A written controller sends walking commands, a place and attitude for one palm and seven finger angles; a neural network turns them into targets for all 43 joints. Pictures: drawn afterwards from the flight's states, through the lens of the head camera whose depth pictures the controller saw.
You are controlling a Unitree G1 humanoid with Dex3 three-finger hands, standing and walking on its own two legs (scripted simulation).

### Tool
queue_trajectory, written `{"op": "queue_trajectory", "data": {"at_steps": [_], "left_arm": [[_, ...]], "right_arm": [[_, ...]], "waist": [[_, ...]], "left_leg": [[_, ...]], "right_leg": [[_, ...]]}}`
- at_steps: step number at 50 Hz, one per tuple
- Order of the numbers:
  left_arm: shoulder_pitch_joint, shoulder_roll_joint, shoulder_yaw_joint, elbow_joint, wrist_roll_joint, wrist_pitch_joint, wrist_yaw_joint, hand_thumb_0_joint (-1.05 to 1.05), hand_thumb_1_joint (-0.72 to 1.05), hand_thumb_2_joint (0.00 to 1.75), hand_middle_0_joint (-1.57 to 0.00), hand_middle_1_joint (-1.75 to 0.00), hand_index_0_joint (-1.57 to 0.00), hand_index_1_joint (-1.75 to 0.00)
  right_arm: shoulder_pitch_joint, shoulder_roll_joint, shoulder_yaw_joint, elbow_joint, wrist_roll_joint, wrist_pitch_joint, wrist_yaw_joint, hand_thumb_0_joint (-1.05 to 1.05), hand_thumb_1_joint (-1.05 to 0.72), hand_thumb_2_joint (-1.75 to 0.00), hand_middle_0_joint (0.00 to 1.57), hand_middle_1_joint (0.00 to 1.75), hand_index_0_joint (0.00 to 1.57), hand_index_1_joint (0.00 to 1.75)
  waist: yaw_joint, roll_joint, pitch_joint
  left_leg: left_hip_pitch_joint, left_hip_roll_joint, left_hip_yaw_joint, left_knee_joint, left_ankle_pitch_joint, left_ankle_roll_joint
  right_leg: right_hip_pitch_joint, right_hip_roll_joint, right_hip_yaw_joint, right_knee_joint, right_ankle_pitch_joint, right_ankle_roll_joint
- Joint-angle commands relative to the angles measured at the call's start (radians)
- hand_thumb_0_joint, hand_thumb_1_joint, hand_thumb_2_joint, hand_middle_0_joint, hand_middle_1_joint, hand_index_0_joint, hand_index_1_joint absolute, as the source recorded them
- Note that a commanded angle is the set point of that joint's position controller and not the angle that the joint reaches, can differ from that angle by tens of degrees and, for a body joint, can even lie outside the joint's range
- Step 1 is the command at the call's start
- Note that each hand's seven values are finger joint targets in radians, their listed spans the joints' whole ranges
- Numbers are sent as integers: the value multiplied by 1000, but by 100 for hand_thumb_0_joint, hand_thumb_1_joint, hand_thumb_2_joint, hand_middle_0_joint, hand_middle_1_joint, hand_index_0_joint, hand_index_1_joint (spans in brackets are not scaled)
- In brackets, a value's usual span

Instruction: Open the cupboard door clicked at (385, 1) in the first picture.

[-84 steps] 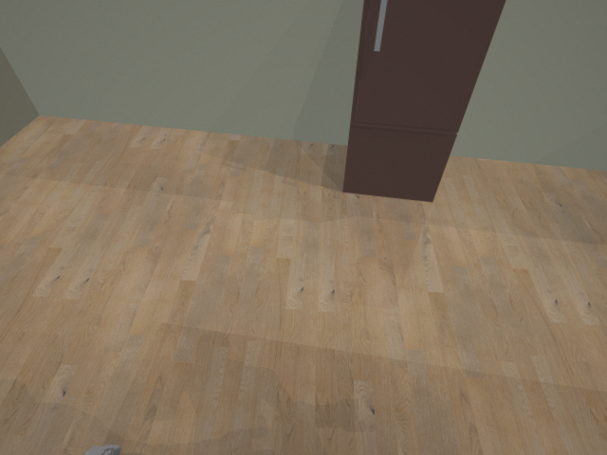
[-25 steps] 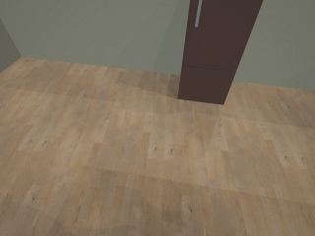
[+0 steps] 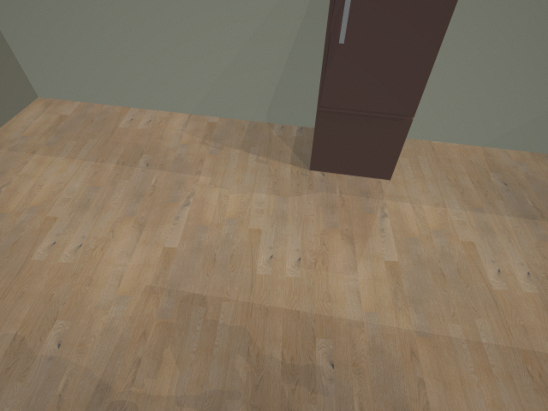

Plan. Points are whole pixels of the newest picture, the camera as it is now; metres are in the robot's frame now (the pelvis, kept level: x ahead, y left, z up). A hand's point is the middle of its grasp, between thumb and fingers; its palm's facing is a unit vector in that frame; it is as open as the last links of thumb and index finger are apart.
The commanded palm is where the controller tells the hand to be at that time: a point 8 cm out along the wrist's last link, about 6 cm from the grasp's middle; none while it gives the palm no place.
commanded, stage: walk to a spot facing it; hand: left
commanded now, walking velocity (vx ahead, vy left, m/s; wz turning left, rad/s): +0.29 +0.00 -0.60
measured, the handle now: (345, 16) +1.40 -0.18 +0.04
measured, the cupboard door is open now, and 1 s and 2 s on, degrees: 0 0 0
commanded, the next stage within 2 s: turn to face it in 1.80 s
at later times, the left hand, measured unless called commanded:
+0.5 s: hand out of the picture +0.07 +0.14 -0.17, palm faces -0.13 -0.98 -0.18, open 7.4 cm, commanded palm none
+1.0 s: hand (233, 244) +0.49 +0.13 -0.16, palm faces -0.43 -0.87 -0.22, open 7.4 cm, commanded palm none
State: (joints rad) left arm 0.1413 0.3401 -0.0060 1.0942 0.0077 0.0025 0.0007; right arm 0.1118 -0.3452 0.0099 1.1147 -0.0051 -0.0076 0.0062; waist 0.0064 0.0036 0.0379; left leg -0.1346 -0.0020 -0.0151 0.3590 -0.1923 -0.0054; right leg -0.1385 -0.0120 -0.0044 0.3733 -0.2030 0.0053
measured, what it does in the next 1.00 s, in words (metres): walks ahead, turning right: left foot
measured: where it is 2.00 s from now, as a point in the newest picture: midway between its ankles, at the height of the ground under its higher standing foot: (343, 317)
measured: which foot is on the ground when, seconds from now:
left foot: down 0.00-0.28, up 0.30-0.68, down 0.70-1.00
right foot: down 0.00-0.70, up 0.72-1.00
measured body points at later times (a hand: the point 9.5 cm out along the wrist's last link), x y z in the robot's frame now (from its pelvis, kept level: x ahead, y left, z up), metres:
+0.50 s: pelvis +0.10 -0.03 +0.00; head +0.13 -0.04 +0.44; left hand +0.08 +0.19 -0.15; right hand +0.12 -0.29 -0.16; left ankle +0.16 +0.09 -0.67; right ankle +0.02 -0.11 -0.75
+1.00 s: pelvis +0.31 -0.01 +0.00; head +0.33 -0.01 +0.45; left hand +0.52 +0.18 -0.14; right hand +0.19 -0.24 -0.15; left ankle +0.32 +0.08 -0.75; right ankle +0.30 -0.16 -0.67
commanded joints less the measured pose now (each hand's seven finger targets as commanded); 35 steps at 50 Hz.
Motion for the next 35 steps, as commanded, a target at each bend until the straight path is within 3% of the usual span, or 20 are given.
{"op": "queue_trajectory", "data": {"at_steps": [1, 4, 7, 9, 11, 12, 13, 14, 15, 16, 17, 18, 21, 26, 30, 31, 32, 33, 34, 35], "left_arm": [[39, 87, 20, -44, 8, 3, 9, 0, 90, 90, -20, -30, -20, -30], [58, 94, 39, -83, 15, 20, -11, 0, 90, 90, -20, -30, -20, -30], [90, 65, 55, -132, 17, 13, -25, 0, 90, 90, -20, -30, -20, -30], [95, 15, 60, -159, 15, 0, -34, 0, 90, 90, -20, -30, -20, -30], [96, -4, 66, -175, 15, -12, -41, 0, 90, 90, -20, -30, -20, -30], [153, -16, 72, -158, 17, -17, -42, 0, 90, 90, -20, -30, -20, -30], [276, 1, 81, -122, 19, -27, -38, 0, 90, 90, -20, -30, -20, -30], [411, 129, 110, -84, 28, -43, -18, 0, 90, 90, -20, -30, -20, -30], [495, 127, 103, -66, 3, -50, -1, 0, 90, 90, -20, -30, -20, -30], [475, 100, 100, -62, 8, -52, 7, 0, 90, 90, -20, -30, -20, -30], [428, 68, 89, -76, 12, -52, 10, 0, 90, 90, -20, -30, -20, -30], [388, 42, 83, -88, 17, -55, 11, 0, 90, 90, -20, -30, -20, -30], [343, 13, 79, -96, 19, -68, 11, 0, 90, 90, -20, -30, -20, -30], [343, 6, 82, -81, 22, -75, 18, 0, 90, 90, -20, -30, -20, -30], [337, 8, 90, -81, 23, -67, 19, 0, 90, 90, -20, -30, -20, -30], [324, 17, 94, -80, 24, -65, 19, 0, 90, 90, -20, -30, -20, -30], [297, 23, 100, -89, 21, -65, 19, 0, 90, 90, -20, -30, -20, -30], [276, 18, 104, -94, 15, -65, 18, 0, 90, 90, -20, -30, -20, -30], [298, -20, 103, -102, 6, -63, 9, 0, 90, 90, -20, -30, -20, -30], [352, -82, 97, -120, -4, -59, -7, 0, 90, 90, -20, -30, -20, -30]], "right_arm": [[36, -80, -20, -42, -11, -5, -15, 0, -90, -90, 20, 30, 20, 30], [67, -103, -40, -67, -19, 4, -16, 0, -90, -90, 20, 30, 20, 30], [117, -137, -67, -99, -17, -5, -20, 0, -90, -90, 20, 30, 20, 30], [142, -154, -85, -112, -13, -22, -23, 0, -90, -90, 20, 30, 20, 30], [146, -130, -88, -118, -15, -31, -24, 0, -90, -90, 20, 30, 20, 30], [124, -114, -84, -124, -16, -31, -25, 0, -90, -90, 20, 30, 20, 30], [94, -81, -77, -138, -15, -31, -23, 0, -90, -90, 20, 30, 20, 30], [52, 12, -58, -193, -4, -36, -14, 0, -90, -90, 20, 30, 20, 30], [-52, -28, -58, -235, -13, -49, -14, 0, -90, -90, 20, 30, 20, 30], [-95, -7, -62, -241, -11, -54, -13, 0, -90, -90, 20, 30, 20, 30], [-82, 6, -61, -234, -13, -53, -13, 0, -90, -90, 20, 30, 20, 30], [-60, 20, -64, -220, -17, -51, -8, 0, -90, -90, 20, 30, 20, 30], [-9, 56, -71, -204, -16, -33, 4, 0, -90, -90, 20, 30, 20, 30], [-57, 82, -77, -247, -9, -30, 19, 0, -90, -90, 20, 30, 20, 30], [-106, 97, -72, -275, -6, -47, 21, 0, -90, -90, 20, 30, 20, 30], [-80, 88, -74, -272, -5, -52, 18, 0, -90, -90, 20, 30, 20, 30], [-8, 74, -79, -253, -7, -58, 9, 0, -90, -90, 20, 30, 20, 30], [130, 43, -86, -209, -10, -64, -6, 0, -90, -90, 20, 30, 20, 30], [284, -43, -105, -165, -19, -69, -22, 0, -90, -90, 20, 30, 20, 30], [386, -153, -127, -144, -31, -70, -25, 0, -90, -90, 20, 30, 20, 30]], "waist": [[-3, -26, -55], [-7, -1, 53], [-18, 76, 82], [-21, 170, 47], [-14, 145, 26], [23, 109, 31], [78, -4, -5], [120, -391, -18], [153, -282, 11], [135, -176, 44], [100, -105, 73], [70, -58, 64], [22, -87, 43], [22, -118, 46], [40, -149, 55], [25, -147, 36], [-12, -137, 7], [-71, -95, -54], [-121, 35, -171], [-121, 327, -269]], "left_leg": [[12, 113, -46, -9, -64, 11], [-77, 131, -59, -31, -351, 29], [-51, 224, -157, -74, -471, 89], [17, 337, -222, -103, -360, 155], [17, 343, -143, -19, -150, 159], [-74, 309, -64, 91, -87, 124], [-208, 223, 44, 313, -80, 61], [-561, 60, 203, 679, -319, -23], [-633, 67, 64, 766, -372, -17], [-671, 96, 37, 828, -330, -18], [-675, 125, 21, 839, -269, -23], [-644, 136, 27, 813, -223, -33], [-563, 126, 60, 734, -116, -54], [-542, 115, 73, 581, -4, -57], [-364, 72, 106, 367, -11, -32], [-298, 60, 110, 317, -28, -25], [-178, 43, 116, 241, -7, -19], [7, 37, 110, 155, 25, -7], [277, 166, -16, 133, 3, 26], [423, 486, -414, 24, -38, 130]], "right_leg": [[-56, -86, 122, -49, -104, -23], [-176, -42, 153, -8, -328, -42], [-294, 25, 98, 168, -328, -43], [-338, 36, -10, 343, -238, -24], [-297, 0, -29, 318, -273, -19], [-164, 4, -47, 234, -212, -25], [33, -14, 25, 81, -136, -54], [252, -293, 497, -103, -81, -159], [218, -350, 643, -148, 81, -221], [205, -351, 622, -125, 163, -260], [174, -332, 556, -112, 147, -274], [145, -299, 475, -104, 154, -258], [68, -225, 336, -129, 196, -216], [53, -183, 277, -143, 192, -190], [6, -168, 268, -101, 266, -162], [8, -169, 267, -65, 298, -158], [-18, -150, 253, 6, 360, -146], [-60, -100, 220, 164, 417, -121], [-202, -37, 168, 396, 266, -89], [-421, 88, 20, 751, -338, -39]]}}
